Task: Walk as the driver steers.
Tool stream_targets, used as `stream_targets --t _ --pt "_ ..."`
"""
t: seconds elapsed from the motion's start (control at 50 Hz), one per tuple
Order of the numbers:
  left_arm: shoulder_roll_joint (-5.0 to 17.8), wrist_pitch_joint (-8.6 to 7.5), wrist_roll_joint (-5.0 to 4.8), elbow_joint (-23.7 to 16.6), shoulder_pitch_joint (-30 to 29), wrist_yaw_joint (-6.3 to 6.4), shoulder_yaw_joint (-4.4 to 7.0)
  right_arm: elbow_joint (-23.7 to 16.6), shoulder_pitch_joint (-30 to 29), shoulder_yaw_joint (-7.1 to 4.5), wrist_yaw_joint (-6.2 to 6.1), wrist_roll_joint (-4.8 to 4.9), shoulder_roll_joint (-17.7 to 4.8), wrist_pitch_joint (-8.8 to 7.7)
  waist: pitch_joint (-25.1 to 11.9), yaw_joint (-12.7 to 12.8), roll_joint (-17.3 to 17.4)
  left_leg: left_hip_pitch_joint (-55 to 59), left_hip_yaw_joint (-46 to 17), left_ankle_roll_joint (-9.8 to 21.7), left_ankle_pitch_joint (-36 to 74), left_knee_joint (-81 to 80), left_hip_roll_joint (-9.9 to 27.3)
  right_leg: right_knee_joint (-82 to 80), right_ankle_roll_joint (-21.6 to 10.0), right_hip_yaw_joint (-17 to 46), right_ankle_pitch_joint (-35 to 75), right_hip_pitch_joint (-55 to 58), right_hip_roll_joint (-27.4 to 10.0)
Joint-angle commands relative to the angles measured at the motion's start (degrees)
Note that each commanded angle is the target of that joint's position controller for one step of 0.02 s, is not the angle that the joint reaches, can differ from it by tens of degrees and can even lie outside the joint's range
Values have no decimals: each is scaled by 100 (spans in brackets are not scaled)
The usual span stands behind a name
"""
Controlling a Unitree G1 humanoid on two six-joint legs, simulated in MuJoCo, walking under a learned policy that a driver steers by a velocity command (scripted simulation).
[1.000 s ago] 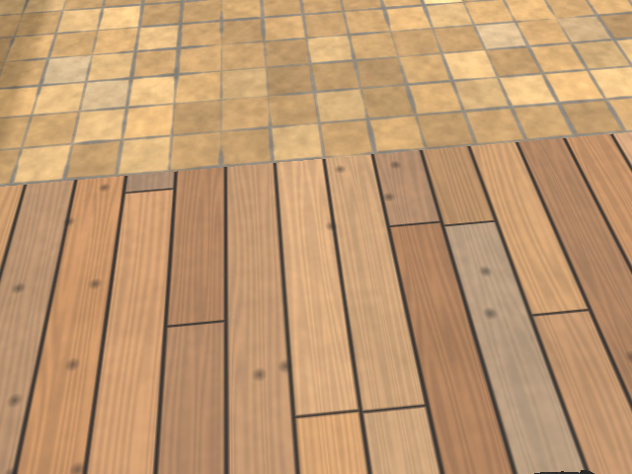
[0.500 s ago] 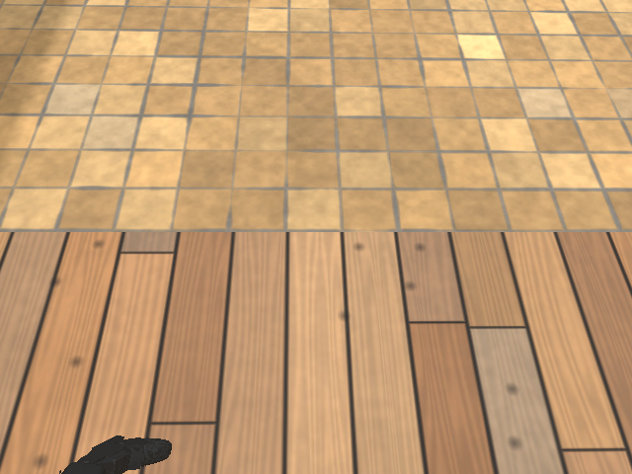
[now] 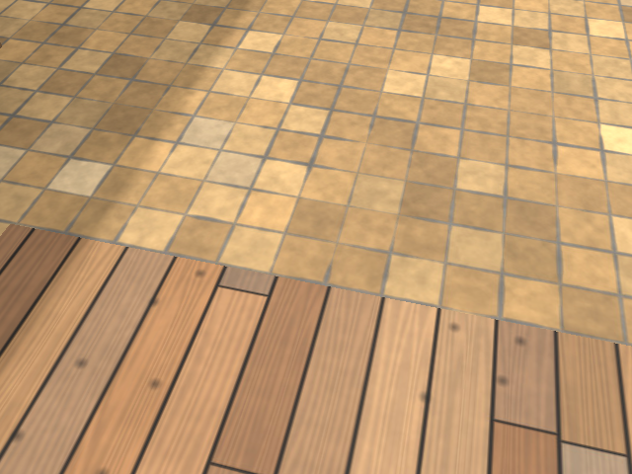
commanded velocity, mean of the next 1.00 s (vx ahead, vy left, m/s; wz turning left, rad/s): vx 0.01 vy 0.00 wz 0.02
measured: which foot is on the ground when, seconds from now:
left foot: down 0.00-1.00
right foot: down 0.00-1.00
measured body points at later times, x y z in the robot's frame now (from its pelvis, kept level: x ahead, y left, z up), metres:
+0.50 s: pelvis +0.03 +0.00 +0.01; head +0.03 +0.00 +0.46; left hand +0.04 +0.25 -0.14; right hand +0.04 -0.24 -0.15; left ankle -0.01 +0.11 -0.74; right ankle +0.07 -0.10 -0.74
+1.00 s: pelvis +0.04 +0.00 +0.01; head +0.04 +0.00 +0.46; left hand +0.03 +0.23 -0.15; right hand +0.01 -0.22 -0.15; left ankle -0.01 +0.11 -0.74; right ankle +0.07 -0.10 -0.74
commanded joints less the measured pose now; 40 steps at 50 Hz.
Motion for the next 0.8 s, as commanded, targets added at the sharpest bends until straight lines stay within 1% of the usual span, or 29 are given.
stream_targets --t 0.02,0.04,0.06,0.08,0.1,0.12,0.14,0.18,0.28,0.4,0.54,0.8 --pt "412 -30 -45 -238 -13 8 89 -244 -295 -43 -36 42 -614 -222 317 126 779 -1031 -1544 577 -686 -1703 1452 -276 122 474 -572 742 -235" --pt "372 -43 -26 -161 8 -11 89 -171 -318 -11 -40 54 -533 -279 238 170 740 -1016 -1241 362 -758 -1597 1139 -505 117 510 -172 1022 -242" --pt "418 -66 -21 -51 66 -22 96 -63 -195 -20 -55 58 -564 -301 215 139 734 -935 -1049 227 -806 -1567 921 -581 132 547 63 1176 -302" --pt "531 -87 11 13 117 -31 132 18 -67 -23 -80 96 -603 -323 204 118 761 -860 -965 159 -746 -1532 809 -617 112 633 152 1211 -393" --pt "529 -117 17 103 202 -41 120 100 24 -28 -83 117 -600 -328 179 110 701 -722 -890 147 -650 -1484 743 -681 90 704 148 1158 -471" --pt "555 -126 -7 211 243 -39 127 167 150 -30 -80 126 -565 -321 255 44 455 -579 -849 162 -549 -1438 703 -716 61 744 46 981 -493" --pt "509 -127 -19 290 235 -34 120 244 225 -29 -83 122 -541 -313 325 21 294 -463 -813 190 -431 -1363 694 -774 54 765 -37 851 -497" --pt "431 -123 -20 418 200 -13 106 366 327 -31 -92 116 -513 -312 343 -22 122 -345 -763 226 -219 -1265 680 -848 61 802 -55 787 -507" --pt "368 -121 -21 730 214 36 95 634 416 -33 -113 127 -455 -339 204 -44 -1 -182 -659 235 124 -1174 638 -880 26 842 61 933 -548" --pt "308 -97 -26 1049 251 81 82 946 555 -3 -145 125 -354 -337 182 -42 -8 -97 -573 216 360 -1128 613 -863 -31 864 170 1033 -584" --pt "221 -68 -31 1324 262 115 61 1251 754 48 -181 119 -234 -327 239 -38 43 -65 -519 184 495 -1095 606 -827 -69 861 274 1077 -591" --pt "40 -49 -37 1641 263 155 32 1579 991 89 -225 111 -36 -321 336 -59 52 -5 -469 156 571 -1060 613 -797 -77 846 341 1056 -568"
